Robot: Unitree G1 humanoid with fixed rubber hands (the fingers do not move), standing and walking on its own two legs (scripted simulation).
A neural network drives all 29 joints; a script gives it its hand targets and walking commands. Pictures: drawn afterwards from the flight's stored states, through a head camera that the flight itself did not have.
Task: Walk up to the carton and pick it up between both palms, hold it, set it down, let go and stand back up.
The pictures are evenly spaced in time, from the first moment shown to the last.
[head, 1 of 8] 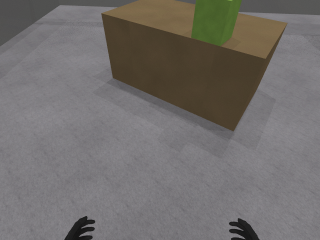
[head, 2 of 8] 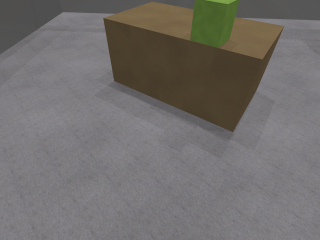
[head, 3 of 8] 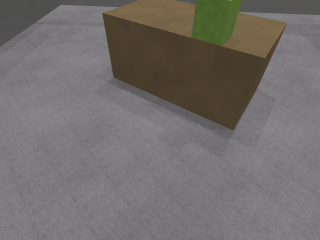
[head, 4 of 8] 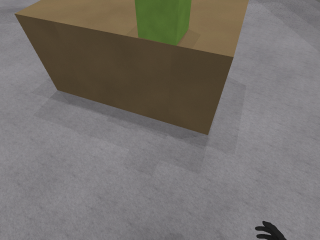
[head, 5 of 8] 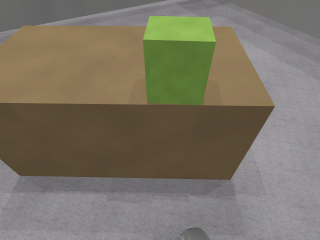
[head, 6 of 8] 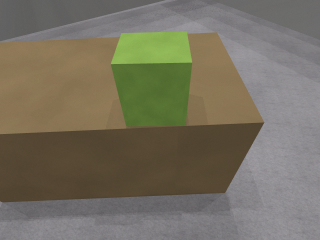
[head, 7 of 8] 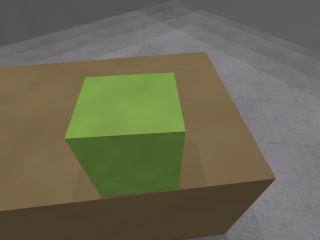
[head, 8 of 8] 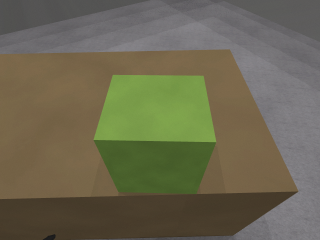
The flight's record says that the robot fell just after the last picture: no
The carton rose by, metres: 0.00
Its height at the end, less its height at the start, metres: +0.00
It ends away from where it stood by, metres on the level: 0.00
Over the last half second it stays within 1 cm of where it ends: yes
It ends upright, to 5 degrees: yes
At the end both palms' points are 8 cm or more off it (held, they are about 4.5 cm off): yes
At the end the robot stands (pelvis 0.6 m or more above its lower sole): yes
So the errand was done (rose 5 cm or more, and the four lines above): no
